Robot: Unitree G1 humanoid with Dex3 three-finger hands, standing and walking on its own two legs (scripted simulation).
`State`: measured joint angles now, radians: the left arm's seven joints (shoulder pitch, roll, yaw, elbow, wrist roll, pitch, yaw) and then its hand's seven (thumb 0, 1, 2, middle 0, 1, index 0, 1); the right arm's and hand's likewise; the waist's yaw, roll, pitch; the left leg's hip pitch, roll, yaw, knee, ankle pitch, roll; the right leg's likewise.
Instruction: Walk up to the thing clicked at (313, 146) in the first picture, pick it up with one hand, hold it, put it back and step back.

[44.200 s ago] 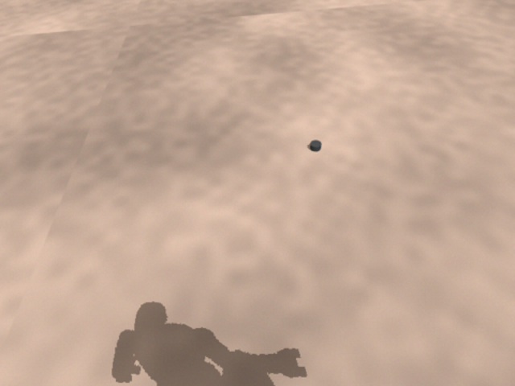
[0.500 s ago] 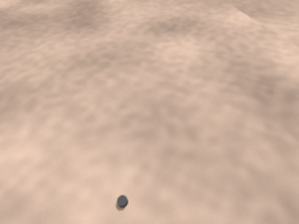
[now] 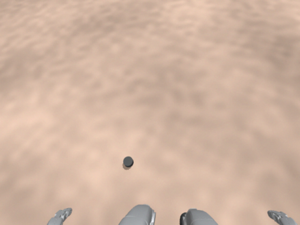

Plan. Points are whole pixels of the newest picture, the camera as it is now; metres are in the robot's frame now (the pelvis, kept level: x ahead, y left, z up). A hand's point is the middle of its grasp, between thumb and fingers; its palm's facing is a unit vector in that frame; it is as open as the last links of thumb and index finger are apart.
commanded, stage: step back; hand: left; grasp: from above
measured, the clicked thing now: (128, 161) +0.49 +0.26 -0.75
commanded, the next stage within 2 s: none
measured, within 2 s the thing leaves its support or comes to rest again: neither
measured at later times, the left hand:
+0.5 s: hand out of the picture -0.04 +0.28 -0.15, palm faces -0.06 -0.91 -0.41, open 7.4 cm
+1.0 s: hand out of the picture -0.17 +0.29 -0.15, palm faces -0.02 -0.92 -0.39, open 7.4 cm
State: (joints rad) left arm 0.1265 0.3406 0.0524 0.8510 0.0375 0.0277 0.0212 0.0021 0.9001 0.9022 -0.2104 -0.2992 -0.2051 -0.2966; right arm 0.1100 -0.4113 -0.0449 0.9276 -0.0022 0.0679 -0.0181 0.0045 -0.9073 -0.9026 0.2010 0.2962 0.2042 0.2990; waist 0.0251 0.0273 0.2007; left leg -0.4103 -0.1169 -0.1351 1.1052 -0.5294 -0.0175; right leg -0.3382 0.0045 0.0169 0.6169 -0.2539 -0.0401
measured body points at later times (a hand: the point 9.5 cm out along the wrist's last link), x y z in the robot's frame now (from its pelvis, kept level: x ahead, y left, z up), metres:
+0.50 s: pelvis -0.14 +0.01 -0.01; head -0.08 +0.01 +0.44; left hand -0.04 +0.33 -0.12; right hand -0.02 -0.30 -0.12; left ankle -0.06 +0.13 -0.73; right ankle -0.17 -0.12 -0.72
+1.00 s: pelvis -0.31 +0.02 +0.00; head -0.25 +0.03 +0.44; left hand -0.17 +0.34 -0.12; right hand -0.25 -0.29 -0.12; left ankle -0.27 +0.14 -0.73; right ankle -0.29 -0.11 -0.65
